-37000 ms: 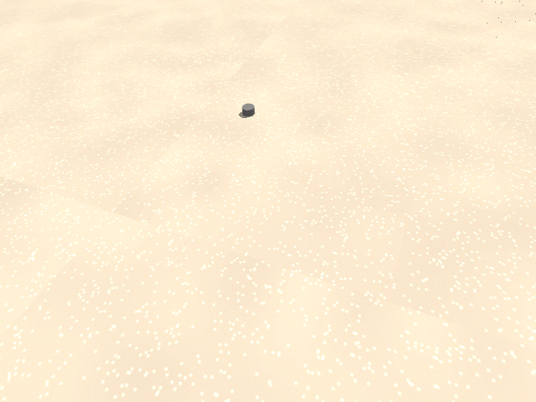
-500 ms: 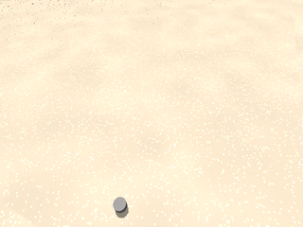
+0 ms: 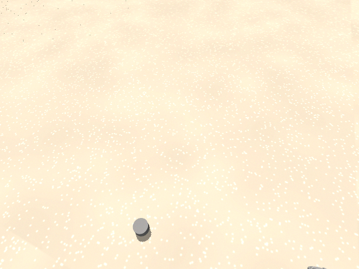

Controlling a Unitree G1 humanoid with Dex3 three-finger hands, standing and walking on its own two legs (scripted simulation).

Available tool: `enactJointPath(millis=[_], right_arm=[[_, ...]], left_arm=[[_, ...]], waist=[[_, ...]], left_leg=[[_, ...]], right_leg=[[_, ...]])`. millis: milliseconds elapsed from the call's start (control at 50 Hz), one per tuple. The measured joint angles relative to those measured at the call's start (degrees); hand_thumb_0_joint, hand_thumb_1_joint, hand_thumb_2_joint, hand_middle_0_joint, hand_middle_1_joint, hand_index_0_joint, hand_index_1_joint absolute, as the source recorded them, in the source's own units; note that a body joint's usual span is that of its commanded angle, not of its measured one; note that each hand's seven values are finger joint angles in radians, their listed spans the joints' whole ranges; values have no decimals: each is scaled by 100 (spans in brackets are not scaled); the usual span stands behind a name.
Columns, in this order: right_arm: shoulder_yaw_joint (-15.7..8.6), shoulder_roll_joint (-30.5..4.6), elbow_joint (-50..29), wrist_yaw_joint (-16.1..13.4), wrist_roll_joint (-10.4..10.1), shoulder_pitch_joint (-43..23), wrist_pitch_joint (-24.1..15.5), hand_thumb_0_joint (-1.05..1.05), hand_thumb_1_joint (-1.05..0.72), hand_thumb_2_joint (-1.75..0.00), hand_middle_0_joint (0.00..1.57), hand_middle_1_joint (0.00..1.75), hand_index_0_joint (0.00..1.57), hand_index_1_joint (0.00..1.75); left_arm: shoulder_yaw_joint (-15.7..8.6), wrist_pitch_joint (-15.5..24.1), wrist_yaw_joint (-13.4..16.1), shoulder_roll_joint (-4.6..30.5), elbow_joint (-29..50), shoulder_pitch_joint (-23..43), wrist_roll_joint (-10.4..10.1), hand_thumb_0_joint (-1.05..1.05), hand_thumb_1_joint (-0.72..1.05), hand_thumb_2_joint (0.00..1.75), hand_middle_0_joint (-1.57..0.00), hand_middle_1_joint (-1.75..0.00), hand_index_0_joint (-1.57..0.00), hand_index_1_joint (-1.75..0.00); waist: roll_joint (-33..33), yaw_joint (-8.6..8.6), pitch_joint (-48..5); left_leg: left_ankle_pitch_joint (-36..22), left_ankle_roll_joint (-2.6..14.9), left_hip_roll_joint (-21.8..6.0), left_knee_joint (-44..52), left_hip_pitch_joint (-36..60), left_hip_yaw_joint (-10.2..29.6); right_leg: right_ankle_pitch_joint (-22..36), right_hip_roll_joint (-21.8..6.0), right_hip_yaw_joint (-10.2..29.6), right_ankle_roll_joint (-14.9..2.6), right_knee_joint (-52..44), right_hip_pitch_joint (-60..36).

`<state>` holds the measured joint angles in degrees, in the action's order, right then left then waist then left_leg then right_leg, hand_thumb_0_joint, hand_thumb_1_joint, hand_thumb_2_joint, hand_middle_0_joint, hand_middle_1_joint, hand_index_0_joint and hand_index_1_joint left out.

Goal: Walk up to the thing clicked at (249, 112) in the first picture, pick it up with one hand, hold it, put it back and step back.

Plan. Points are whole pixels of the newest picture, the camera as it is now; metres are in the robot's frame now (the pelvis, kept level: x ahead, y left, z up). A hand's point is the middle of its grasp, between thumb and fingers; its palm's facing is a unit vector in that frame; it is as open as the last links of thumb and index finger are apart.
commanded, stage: step back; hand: left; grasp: from above
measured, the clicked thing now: (141, 227) +0.41 +0.25 -0.75
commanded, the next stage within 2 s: none
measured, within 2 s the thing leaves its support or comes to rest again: neither
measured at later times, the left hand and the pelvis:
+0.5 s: hand out of the picture +0.05 +0.30 -0.17, palm faces -0.13 -0.92 -0.36, open 7.4 cm; pelvis -0.09 +0.05 -0.01, yaw -4 degrees
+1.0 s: hand out of the picture -0.09 +0.31 -0.16, palm faces -0.06 -0.93 -0.38, open 7.4 cm; pelvis -0.24 +0.05 -0.02, yaw -2 degrees
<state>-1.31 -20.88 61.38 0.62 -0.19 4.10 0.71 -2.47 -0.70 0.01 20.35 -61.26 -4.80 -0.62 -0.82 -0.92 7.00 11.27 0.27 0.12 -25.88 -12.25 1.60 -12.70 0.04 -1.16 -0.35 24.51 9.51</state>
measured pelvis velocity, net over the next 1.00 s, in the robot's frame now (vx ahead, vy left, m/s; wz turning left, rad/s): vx -0.24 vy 0.05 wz -0.04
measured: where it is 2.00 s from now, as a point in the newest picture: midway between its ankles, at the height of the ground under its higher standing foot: outside the picture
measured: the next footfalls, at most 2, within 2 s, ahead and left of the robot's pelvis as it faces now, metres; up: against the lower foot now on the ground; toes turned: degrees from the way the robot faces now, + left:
left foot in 0.20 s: -0.01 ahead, +0.13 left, +0.00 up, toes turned -2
right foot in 0.62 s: -0.11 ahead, -0.09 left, +0.00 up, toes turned -2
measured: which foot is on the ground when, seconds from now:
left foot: down 0.00-0.04, up 0.06-0.18, down 0.20-0.66, up 0.68-0.96, down 0.98-1.00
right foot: down 0.00-0.20, up 0.22-0.60, down 0.62-1.00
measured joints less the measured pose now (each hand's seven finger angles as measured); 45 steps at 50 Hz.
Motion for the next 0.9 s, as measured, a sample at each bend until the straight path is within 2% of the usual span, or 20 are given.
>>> enactJointPath(millis=[60,120,140,160,180,220,260,300,340,400,520,580,620,660,680,720,760,800,840,900], right_arm=[[-100,-136,-201,14,-5,-52,95,0,-90,-90,20,30,21,30],[-182,-214,-376,46,32,19,194,0,-90,-90,20,30,21,30],[-202,-227,-436,63,33,81,201,0,-90,-90,20,30,21,30],[-220,-237,-489,79,34,155,195,0,-90,-90,20,30,21,30],[-229,-255,-540,90,37,241,179,0,-90,-90,20,30,21,30],[-268,-265,-602,71,96,355,140,0,-90,-90,20,30,21,30],[-252,-146,-642,42,170,382,120,0,-90,-90,20,30,21,30],[-203,-60,-718,21,195,431,117,0,-90,-90,20,30,21,30],[-179,-5,-805,-22,213,470,120,0,-90,-90,20,30,21,30],[-156,28,-949,-88,189,467,103,0,-90,-90,20,30,21,30],[-129,89,-1228,-144,157,397,13,0,-90,-90,21,30,21,30],[-91,64,-1304,-122,167,351,29,0,-90,-90,21,30,21,30],[-76,9,-1311,-94,148,311,73,0,-90,-90,21,30,21,30],[-107,-119,-1226,-87,105,225,142,0,-90,-90,21,30,21,30],[-119,-136,-1176,-91,82,234,182,0,-90,-90,21,30,21,30],[-131,-87,-1084,-105,69,276,242,0,-90,-90,20,30,21,30],[-128,-103,-1044,-82,40,336,234,0,-90,-90,20,30,21,30],[-128,-178,-1040,-91,12,432,194,0,-90,-90,20,30,21,30],[-120,-265,-1039,-117,-3,523,162,0,-90,-90,20,30,21,30],[-111,-365,-1022,-143,-9,611,148,0,-90,-90,20,30,21,30]], left_arm=[[-35,-70,10,91,242,112,33,0,90,89,-21,-30,-21,-30],[-68,-130,19,187,484,151,128,0,90,89,-21,-30,-21,-30],[-73,-152,21,222,550,157,148,0,90,89,-21,-30,-21,-30],[-73,-175,25,258,612,169,162,0,90,89,-21,-30,-21,-30],[-69,-199,28,290,679,182,162,0,90,89,-21,-30,-21,-30],[-71,-248,49,347,807,280,113,0,90,89,-21,-30,-21,-30],[-103,-301,109,412,918,401,83,0,90,89,-21,-30,-21,-30],[-97,-318,162,393,990,401,75,0,90,89,-21,-30,-20,-30],[-64,-332,160,339,1018,358,60,0,91,90,-21,-29,-20,-30],[-33,-338,124,261,1112,215,66,0,90,89,-21,-29,-20,-30],[-91,-309,81,211,1228,-106,135,0,90,89,-21,-30,-21,-30],[-142,-274,49,222,1242,-193,148,0,90,89,-21,-30,-21,-30],[-168,-220,26,220,1235,-253,167,0,90,89,-21,-30,-21,-30],[-180,-175,20,66,1157,-253,211,0,90,89,-21,-30,-20,-30],[-163,-164,-7,25,1167,-315,225,0,90,89,-21,-30,-20,-30],[-130,-165,-49,47,1230,-454,262,0,90,89,-21,-30,-21,-30],[-142,-183,-35,37,1262,-538,249,0,90,89,-21,-30,-21,-30],[-152,-200,-10,2,1302,-550,240,0,90,89,-21,-30,-21,-30],[-161,-208,3,-12,1396,-505,247,1,90,89,-21,-30,-21,-30],[-159,-190,32,-6,1588,-384,271,1,90,89,-21,-30,-21,-30]], waist=[[-12,-17,213],[154,16,306],[215,2,294],[267,-25,273],[288,-56,240],[328,-85,261],[487,-36,464],[483,-73,546],[420,-146,547],[347,-137,545],[247,-64,571],[208,-27,552],[156,15,505],[-226,-53,577],[-303,-84,515],[-110,55,360],[44,161,269],[65,153,170],[52,160,126],[14,134,173]], left_leg=[[179,99,40,-684,-420,25],[1141,201,265,-1666,-671,16],[1278,232,304,-1815,-668,3],[1216,250,305,-1791,-603,-21],[796,267,256,-1541,-474,-49],[995,219,250,-1212,-338,-38],[986,262,303,-1272,-347,-139],[845,285,252,-1185,-354,-155],[674,311,207,-1015,-386,-146],[474,335,160,-820,-455,-256],[360,340,30,-955,-660,-508],[363,286,-49,-1193,-835,-610],[394,229,-119,-1425,-996,-665],[390,163,-345,-1631,-1083,-447],[654,140,-291,-1747,-1158,-280],[1538,62,133,-2560,-1350,2],[1737,36,471,-3368,-1421,235],[1680,-4,667,-3851,-1429,479],[1629,-71,702,-3952,-1308,584],[1720,-152,536,-3226,-901,513]], right_leg=[[-76,-17,-26,-8,344,273],[-166,-166,84,25,703,551],[-192,-220,108,48,805,647],[-223,-267,119,83,916,750],[-268,-290,115,128,1053,867],[-440,-244,254,58,1547,1183],[-1271,39,719,-80,2400,1432],[-1787,398,930,-134,3168,1622],[-1839,638,1008,-144,3814,1771],[-1637,744,1062,-97,4293,1805],[-1652,469,920,69,3422,1235],[-1519,257,716,48,2474,867],[-1080,178,575,-7,1687,577],[-832,402,360,-29,1449,437],[-783,427,289,-51,1418,449],[-717,280,425,-118,1460,578],[-534,146,562,-134,1297,624],[-314,66,547,-102,1072,704],[-140,35,510,-84,952,845],[50,17,384,-42,914,1070]])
